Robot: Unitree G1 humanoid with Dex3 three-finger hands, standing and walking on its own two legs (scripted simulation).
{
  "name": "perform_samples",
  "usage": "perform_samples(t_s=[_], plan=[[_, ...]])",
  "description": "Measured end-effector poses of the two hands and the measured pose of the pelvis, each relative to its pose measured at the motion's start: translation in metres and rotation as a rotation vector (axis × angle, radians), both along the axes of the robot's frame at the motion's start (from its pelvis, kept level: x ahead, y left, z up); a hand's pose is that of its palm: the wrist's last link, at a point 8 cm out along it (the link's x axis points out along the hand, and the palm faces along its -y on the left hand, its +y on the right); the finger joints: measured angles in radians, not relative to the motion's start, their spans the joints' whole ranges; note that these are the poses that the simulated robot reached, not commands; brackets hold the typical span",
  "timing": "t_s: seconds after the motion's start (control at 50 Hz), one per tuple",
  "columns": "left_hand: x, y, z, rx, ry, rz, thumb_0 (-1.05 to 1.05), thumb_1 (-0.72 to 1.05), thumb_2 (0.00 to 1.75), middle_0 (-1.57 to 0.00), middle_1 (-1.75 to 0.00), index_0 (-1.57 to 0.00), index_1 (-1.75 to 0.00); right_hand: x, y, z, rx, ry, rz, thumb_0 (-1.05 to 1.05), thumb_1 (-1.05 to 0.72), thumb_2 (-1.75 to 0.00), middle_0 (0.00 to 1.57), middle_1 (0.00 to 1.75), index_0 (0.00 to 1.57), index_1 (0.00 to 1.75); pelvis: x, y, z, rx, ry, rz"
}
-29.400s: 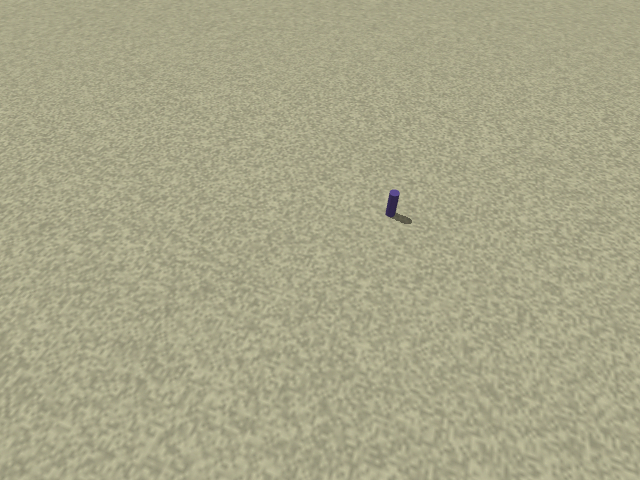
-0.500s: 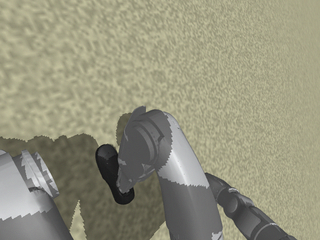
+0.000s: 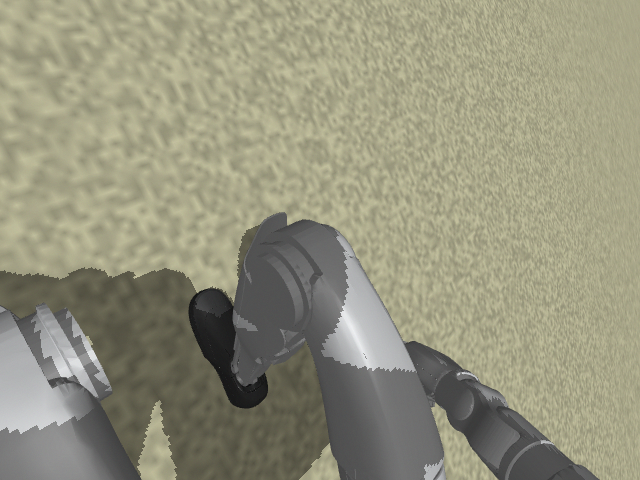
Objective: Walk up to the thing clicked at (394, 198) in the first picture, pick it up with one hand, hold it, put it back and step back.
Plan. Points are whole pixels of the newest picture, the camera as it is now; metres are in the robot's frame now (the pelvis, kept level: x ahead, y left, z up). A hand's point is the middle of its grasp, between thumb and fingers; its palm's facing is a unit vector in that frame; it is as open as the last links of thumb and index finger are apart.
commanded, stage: open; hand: left
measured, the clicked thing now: out of the picture +0.47 +0.33 -0.24
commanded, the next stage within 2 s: withdraw in 0.22 s
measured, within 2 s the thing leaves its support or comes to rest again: rests again in 0.84 s
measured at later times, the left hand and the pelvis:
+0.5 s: hand out of the picture +0.50 +0.33 -0.17, palm faces +0.49 -0.87 -0.01, open 15.0 cm; pelvis +0.00 +0.00 +0.00, yaw +0 degrees
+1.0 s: hand out of the picture +0.46 +0.44 -0.09, palm faces +0.48 -0.86 -0.18, open 17.4 cm; pelvis +0.00 +0.00 +0.02, yaw +3 degrees
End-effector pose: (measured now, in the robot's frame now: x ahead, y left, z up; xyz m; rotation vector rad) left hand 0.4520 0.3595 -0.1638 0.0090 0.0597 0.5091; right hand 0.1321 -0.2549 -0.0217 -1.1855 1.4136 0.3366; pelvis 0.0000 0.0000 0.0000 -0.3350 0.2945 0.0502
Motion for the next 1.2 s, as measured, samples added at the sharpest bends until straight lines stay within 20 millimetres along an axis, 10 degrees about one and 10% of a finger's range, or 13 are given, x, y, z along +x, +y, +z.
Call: perform_samples(t_s=[0.56,0.82,1.04,1.2], plan=[[0.001,0.011,-0.001,-0.003,-0.032,0.008,0.00,-0.42,0.24,-0.27,-0.25,-0.27,-0.26,0.006,0.005,0.003,-0.010,-0.010,0.006,0.00,-0.91,-0.90,0.21,0.30,0.20,0.30,0.001,0.002,0.001,-0.005,0.002,0.000],[-0.013,0.100,0.083,0.091,-0.067,0.040,-0.01,-0.59,0.10,-0.13,-0.12,-0.13,-0.12,-0.009,0.002,-0.001,0.029,-0.036,-0.121,0.00,-0.92,-0.90,0.21,0.30,0.20,0.30,0.002,0.001,0.008,0.019,0.052,0.016],[-0.042,0.125,0.090,0.076,0.237,0.039,-0.01,-0.54,0.07,-0.08,-0.08,-0.08,-0.08,-0.006,0.007,-0.003,0.103,-0.106,-0.292,0.00,-0.90,-0.90,0.21,0.30,0.21,0.31,0.003,0.000,0.018,0.050,0.125,0.035],[-0.079,0.159,0.173,0.248,0.308,0.144,-0.01,-0.49,0.09,-0.07,-0.07,-0.07,-0.07,-0.002,0.003,-0.001,0.165,-0.132,-0.431,0.00,-0.90,-0.90,0.21,0.30,0.21,0.31,0.010,-0.001,0.040,0.085,0.205,0.061]])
